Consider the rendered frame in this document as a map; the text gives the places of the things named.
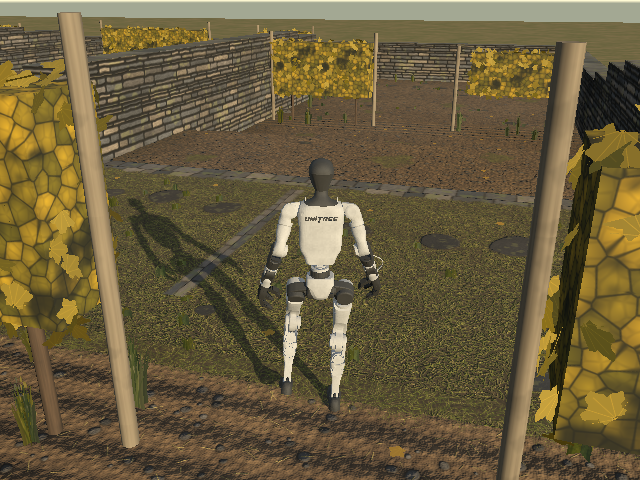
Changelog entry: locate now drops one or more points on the left robot hand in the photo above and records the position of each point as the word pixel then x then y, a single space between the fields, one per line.
pixel 263 293

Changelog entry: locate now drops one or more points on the left robot shin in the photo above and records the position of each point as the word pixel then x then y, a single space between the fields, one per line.
pixel 289 349

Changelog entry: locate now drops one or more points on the right robot forearm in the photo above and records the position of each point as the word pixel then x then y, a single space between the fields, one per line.
pixel 369 265

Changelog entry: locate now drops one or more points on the left robot thigh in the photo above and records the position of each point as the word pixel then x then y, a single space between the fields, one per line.
pixel 296 290

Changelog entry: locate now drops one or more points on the right robot hand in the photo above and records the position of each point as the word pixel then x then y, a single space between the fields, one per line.
pixel 367 283

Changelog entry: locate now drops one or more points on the robot left upper arm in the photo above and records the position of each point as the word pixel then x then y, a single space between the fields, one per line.
pixel 288 212

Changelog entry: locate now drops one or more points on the robot right upper arm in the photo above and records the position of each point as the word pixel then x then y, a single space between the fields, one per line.
pixel 352 212

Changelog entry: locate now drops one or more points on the left robot forearm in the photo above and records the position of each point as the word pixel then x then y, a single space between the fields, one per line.
pixel 270 269

